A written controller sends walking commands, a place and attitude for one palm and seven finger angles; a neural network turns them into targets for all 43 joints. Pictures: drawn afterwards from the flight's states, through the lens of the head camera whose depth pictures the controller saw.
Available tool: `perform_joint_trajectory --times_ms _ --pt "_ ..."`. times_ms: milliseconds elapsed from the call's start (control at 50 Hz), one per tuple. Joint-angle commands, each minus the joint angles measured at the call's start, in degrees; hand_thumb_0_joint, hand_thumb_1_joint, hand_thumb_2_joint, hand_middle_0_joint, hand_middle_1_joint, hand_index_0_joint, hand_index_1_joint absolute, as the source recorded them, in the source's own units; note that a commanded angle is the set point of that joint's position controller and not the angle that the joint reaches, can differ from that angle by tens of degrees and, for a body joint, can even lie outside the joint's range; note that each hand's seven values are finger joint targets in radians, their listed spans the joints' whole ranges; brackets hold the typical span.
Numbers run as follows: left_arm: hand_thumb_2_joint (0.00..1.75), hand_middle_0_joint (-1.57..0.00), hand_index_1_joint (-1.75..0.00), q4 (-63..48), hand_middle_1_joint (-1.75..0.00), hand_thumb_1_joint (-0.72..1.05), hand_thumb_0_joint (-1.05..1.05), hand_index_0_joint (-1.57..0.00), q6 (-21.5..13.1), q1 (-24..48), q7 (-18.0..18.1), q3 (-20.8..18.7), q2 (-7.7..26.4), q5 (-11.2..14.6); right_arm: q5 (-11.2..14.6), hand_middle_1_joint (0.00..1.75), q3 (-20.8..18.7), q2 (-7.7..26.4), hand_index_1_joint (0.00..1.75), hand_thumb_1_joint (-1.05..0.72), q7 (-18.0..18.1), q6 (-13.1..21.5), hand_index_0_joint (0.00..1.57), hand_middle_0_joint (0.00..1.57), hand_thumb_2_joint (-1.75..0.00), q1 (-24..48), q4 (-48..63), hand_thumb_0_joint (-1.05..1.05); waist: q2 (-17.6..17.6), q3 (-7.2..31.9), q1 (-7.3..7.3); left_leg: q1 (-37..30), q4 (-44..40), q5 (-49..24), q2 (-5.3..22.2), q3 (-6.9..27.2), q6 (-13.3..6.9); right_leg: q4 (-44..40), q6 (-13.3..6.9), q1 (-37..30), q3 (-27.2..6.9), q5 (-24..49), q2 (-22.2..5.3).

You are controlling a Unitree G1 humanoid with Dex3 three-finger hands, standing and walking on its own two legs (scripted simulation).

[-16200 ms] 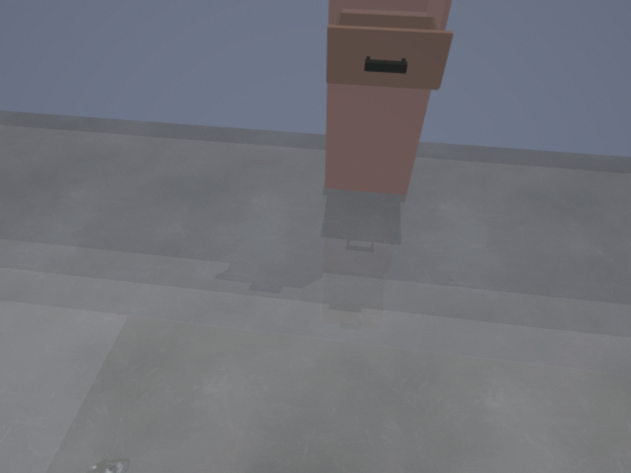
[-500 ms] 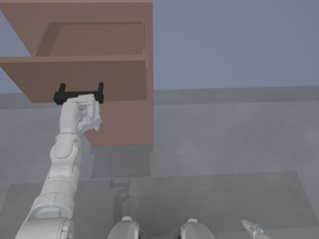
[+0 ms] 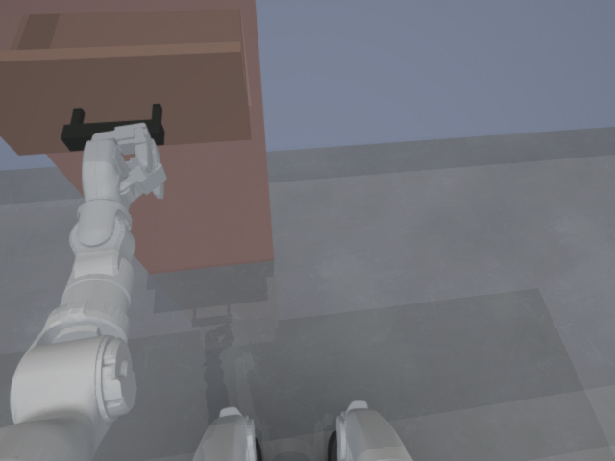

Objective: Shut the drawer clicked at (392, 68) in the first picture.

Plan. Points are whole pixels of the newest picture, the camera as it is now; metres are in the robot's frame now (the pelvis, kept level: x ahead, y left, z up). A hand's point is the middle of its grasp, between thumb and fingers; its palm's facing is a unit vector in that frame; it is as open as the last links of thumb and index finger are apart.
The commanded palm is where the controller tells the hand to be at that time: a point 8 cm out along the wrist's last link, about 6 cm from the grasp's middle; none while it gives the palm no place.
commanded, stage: push the drawer shut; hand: left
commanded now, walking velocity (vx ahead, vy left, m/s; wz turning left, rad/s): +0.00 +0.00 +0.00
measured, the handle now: (116, 123) +0.55 +0.23 +0.06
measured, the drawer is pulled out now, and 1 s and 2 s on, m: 0.08 0.00 0.00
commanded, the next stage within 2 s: pull the fist back off the drawer in 1.20 s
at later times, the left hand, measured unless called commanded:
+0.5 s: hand (157, 139) +0.52 +0.17 +0.06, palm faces +0.07 -1.00 -0.04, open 3.3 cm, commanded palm +0.51 +0.22 +0.07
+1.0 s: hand (149, 116) +0.57 +0.19 +0.06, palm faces +0.06 -1.00 -0.04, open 3.3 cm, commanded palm +0.57 +0.22 +0.07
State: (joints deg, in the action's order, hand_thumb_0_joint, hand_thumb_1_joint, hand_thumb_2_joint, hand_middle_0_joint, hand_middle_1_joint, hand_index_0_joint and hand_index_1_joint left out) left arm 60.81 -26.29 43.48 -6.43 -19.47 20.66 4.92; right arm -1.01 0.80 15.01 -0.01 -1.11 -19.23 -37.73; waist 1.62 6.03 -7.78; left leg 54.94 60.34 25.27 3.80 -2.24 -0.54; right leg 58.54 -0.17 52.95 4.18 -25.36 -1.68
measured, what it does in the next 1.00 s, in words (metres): stands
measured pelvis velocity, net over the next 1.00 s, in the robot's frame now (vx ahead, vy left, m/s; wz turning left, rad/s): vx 0.00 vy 0.01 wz -0.02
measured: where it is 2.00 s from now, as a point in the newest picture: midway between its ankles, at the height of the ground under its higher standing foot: outside the picture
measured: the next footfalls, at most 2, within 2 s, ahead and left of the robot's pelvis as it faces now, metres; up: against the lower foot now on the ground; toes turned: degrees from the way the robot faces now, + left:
none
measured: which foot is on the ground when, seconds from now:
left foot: down 0.00-1.00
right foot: down 0.00-1.00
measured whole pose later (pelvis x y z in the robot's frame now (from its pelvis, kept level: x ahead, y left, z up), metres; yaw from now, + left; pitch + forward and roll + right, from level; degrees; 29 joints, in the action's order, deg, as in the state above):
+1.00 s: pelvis +0.00 +0.01 -0.02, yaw -1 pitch +27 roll -5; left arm 76.9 -22.3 64.8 -8.6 -25.6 36.2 -2.1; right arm -3.4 3.6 15.4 -0.8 -3.6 -23.6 -37.0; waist 2.8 5.4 -14.7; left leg 66.1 65.3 26.2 5.1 0.1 -1.1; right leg 59.8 0.3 61.8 6.0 -24.6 -0.2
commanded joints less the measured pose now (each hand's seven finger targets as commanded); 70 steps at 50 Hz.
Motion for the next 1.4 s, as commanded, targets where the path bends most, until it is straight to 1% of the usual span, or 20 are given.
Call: perform_joint_trajectory --times_ms 0,40,100,140,220,280,320,420,520,560,700,740,780,880,940,1060,1080,1140,1280,1380 --pt "0.9 -1.4 -1.6 -12.4 -1.6 0.9 0.0 -1.4 -4.3 26.9 1.1 -3.8 15.3 0.7 -0.1 0.3 -3.4 9.1 0.3 -0.9 0.6 0.9 0.2 0.2 -0.9 -7.5 4.3 0.0 2.5 27.1 -1.17 -17.5 -6.4 -14.6 -2.7 3.3 -1.0 -7.7 -0.3 -11.9 -3.1 14.5 2.9" --pt "0.9 -1.4 -1.6 -13.1 -1.6 0.9 0.0 -1.4 -4.6 27.0 1.0 -4.6 16.4 0.4 -0.1 0.3 -3.5 9.0 0.3 -0.9 0.5 0.5 0.2 0.2 -0.9 -7.7 4.6 0.0 3.6 28.4 -0.6 -17.9 -6.2 -15.5 -2.6 3.2 -0.8 -7.4 -0.4 -12.5 -3.2 15.3 3.0" --pt "0.9 -1.4 -1.6 -10.9 -1.6 0.9 0.0 -1.4 -4.1 29.6 1.1 -3.6 15.6 0.1 -0.1 0.3 -3.3 9.0 0.3 -0.9 0.4 0.0 0.2 0.2 -0.9 -8.4 4.1 0.0 3.4 26.3 -2.22 -17.2 -6.1 -14.7 -2.6 3.3 -1.0 -7.8 -0.2 -10.9 -3.1 14.6 3.2" --pt "0.9 -1.4 -1.6 -10.0 -1.6 0.9 0.0 -1.4 -4.1 30.7 1.2 -5.9 19.0 -0.2 -0.2 0.3 -3.3 9.5 0.3 -0.9 0.6 -0.3 0.2 0.2 -0.9 -8.9 3.9 0.0 2.4 26.1 -2.28 -15.8 -6.0 -13.4 -2.5 3.4 -1.2 -8.1 -0.1 -11.3 -3.4 13.6 3.2" --pt "0.9 -1.4 -1.6 -10.6 -1.6 0.9 0.0 -1.4 -4.5 32.3 1.1 -5.5 18.6 -0.6 -0.5 0.3 -3.3 9.3 0.3 -0.9 0.3 -0.7 0.2 0.2 -0.9 -9.6 4.0 0.0 5.1 28.6 -2.17 -18.9 -5.6 -16.8 -2.3 3.7 -0.9 -7.4 -0.3 -10.4 -2.9 15.5 3.3" --pt "0.9 -1.4 -1.6 -8.6 -1.6 0.9 0.0 -1.4 -4.3 35.8 1.1 -4.4 18.1 -1.0 -0.6 0.3 -3.1 9.4 0.3 -0.9 0.4 -0.8 0.2 0.2 -0.9 -10.1 3.4 0.0 4.2 26.5 -3.97 -17.6 -5.3 -15.3 -2.3 4.1 -1.1 -7.6 -0.2 -8.6 -2.8 14.1 3.5" --pt "0.9 -1.4 -1.6 -7.9 -1.6 0.9 0.0 -1.4 -4.0 36.2 1.3 -6.6 21.4 -1.3 -0.7 0.3 -3.0 9.9 0.3 -0.9 0.4 -1.0 0.2 0.2 -0.9 -10.6 3.3 0.0 4.4 27.2 -3.62 -16.9 -5.0 -15.5 -2.2 4.1 -1.1 -7.5 -0.2 -9.2 -3.0 14.4 3.5" --pt "0.9 -1.4 -1.6 -7.9 -1.6 0.9 0.0 -1.4 -3.9 38.9 0.9 -6.0 21.2 -1.5 -1.0 0.3 -2.8 9.9 0.3 -0.9 0.2 -1.3 0.2 0.2 -0.9 -11.2 3.3 0.0 7.2 29.6 -4.25 -19.3 -4.3 -17.7 -2.1 4.5 -1.0 -7.1 -0.3 -7.6 -2.6 15.1 3.7" --pt "0.9 -1.4 -1.6 -5.6 -1.6 0.9 0.0 -1.4 -3.3 40.6 0.9 -6.2 22.2 -2.0 -1.2 0.3 -2.6 10.2 0.3 -0.9 0.1 -1.8 0.2 0.2 -0.9 -11.8 3.2 0.0 7.1 29.0 -5.1 -18.3 -3.9 -18.1 -1.9 4.8 -1.0 -7.1 -0.2 -6.9 -2.5 15.3 3.8" --pt "0.9 -1.4 -1.6 -4.3 -1.6 0.9 0.0 -1.4 -2.8 42.8 1.2 -7.7 25.2 -2.4 -1.3 0.3 -2.4 10.5 0.3 -0.9 0.3 -1.8 0.2 0.2 -0.9 -12.4 2.9 0.0 5.4 27.8 -5.89 -15.5 -3.5 -15.9 -1.9 4.6 -1.4 -7.4 0.0 -7.4 -2.9 14.1 3.9" --pt "0.9 -1.4 -1.6 -3.0 -1.6 0.9 0.0 -1.4 -2.4 47.4 1.0 -8.0 27.8 -3.7 -1.9 0.3 -2.0 10.9 0.3 -0.9 0.2 -1.7 0.2 0.2 -0.9 -14.0 2.7 0.0 9.8 31.0 -6.86 -17.7 -2.4 -19.1 -1.6 5.7 -1.2 -6.2 -0.3 -4.7 -2.2 14.7 3.9" --pt "0.9 -1.4 -1.6 -2.1 -1.6 0.9 0.0 -1.4 -1.9 48.8 1.0 -8.3 28.4 -3.7 -2.1 0.3 -2.0 11.1 0.3 -0.9 0.1 -1.9 0.2 0.2 -0.9 -14.6 2.4 0.0 8.8 30.5 -7.66 -16.6 -1.8 -18.9 -1.5 5.5 -1.4 -6.5 -0.1 -4.5 -2.4 14.9 4.1" --pt "0.9 -1.4 -1.6 -2.1 -1.6 0.9 0.0 -1.4 -1.8 48.9 0.9 -9.9 30.9 -4.1 -2.3 0.3 -1.9 11.3 0.3 -0.9 0.1 -2.0 0.2 0.2 -0.9 -15.2 2.7 0.0 9.7 32.6 -7.2 -16.5 -1.7 -19.6 -1.5 5.7 -1.4 -6.0 -0.2 -5.5 -2.4 15.5 4.2" --pt "0.9 -1.4 -1.6 0.7 -1.6 0.9 0.0 -1.4 -0.4 53.1 0.6 -10.4 34.0 -4.9 -2.2 0.3 -1.4 11.6 0.3 -0.9 0.3 -2.2 0.2 0.2 -0.9 -16.3 2.5 0.0 8.7 29.6 -9.04 -12.1 -0.8 -16.2 -1.3 5.6 -1.9 -6.5 0.1 -4.1 -2.6 12.8 4.4" --pt "0.9 -1.4 -1.6 -0.1 -1.6 0.9 0.0 -1.4 -0.2 57.9 0.7 -7.5 31.8 -5.4 -2.3 0.3 -1.3 11.6 0.3 -0.9 0.3 -1.8 0.2 0.2 -0.9 -17.0 1.8 0.0 13.3 29.9 -10.35 -15.9 -1.1 -16.0 -1.0 6.9 -1.3 -6.1 -0.2 1.1 -1.5 10.2 4.4" --pt "0.9 -1.4 -1.6 1.0 -1.6 0.9 0.0 -1.4 0.4 62.6 1.5 -6.8 32.5 -5.7 -2.7 0.3 -0.9 12.3 0.3 -0.9 0.3 -0.5 0.2 0.2 -0.9 -18.0 0.9 0.0 13.6 30.4 -12.18 -15.2 -0.7 -11.9 -0.8 8.1 -1.5 -5.9 -0.3 4.3 -1.1 6.7 4.6" --pt "0.9 -1.4 -1.6 0.6 -1.6 0.9 0.0 -1.4 0.4 63.5 1.5 -6.0 31.9 -5.7 -2.7 0.3 -0.8 12.3 0.3 -0.9 0.3 -0.3 0.2 0.2 -0.9 -18.0 0.8 0.0 15.8 30.5 -12.65 -16.3 -0.7 -12.1 -0.8 8.3 -1.4 -5.6 -0.5 5.9 -1.0 6.7 4.6" --pt "0.9 -1.4 -1.6 2.7 -1.6 0.9 0.0 -1.4 1.5 64.7 1.4 -4.9 32.2 -5.9 -2.5 0.3 -0.4 12.7 0.3 -0.9 0.7 0.4 0.2 0.2 -0.9 -17.9 0.7 0.0 14.6 28.1 -13.54 -13.8 -1.0 -8.0 -0.6 8.6 -1.5 -5.9 -0.4 7.1 -1.1 4.3 4.5" --pt "0.9 -1.4 -1.6 2.7 -1.6 0.9 0.0 -1.4 2.7 67.3 1.4 -3.9 33.4 -5.7 -2.5 0.3 0.6 13.3 0.3 -0.9 1.5 2.9 0.2 0.2 -0.9 -18.0 0.2 0.0 17.5 28.6 -14.43 -13.3 -1.9 -2.9 -0.1 9.8 -1.5 -5.1 -0.4 9.9 -0.7 1.7 4.3" --pt "0.9 -1.4 -1.6 3.6 -1.6 0.9 0.0 -1.4 4.0 67.1 1.4 -4.3 33.6 -5.8 -2.5 0.3 0.7 13.5 0.3 -0.9 1.6 3.8 0.2 0.2 -0.9 -18.1 0.6 0.0 16.9 28.4 -14.14 -12.2 -2.1 -0.8 -0.2 10.3 -1.5 -4.7 -0.5 10.5 -0.4 0.8 4.2"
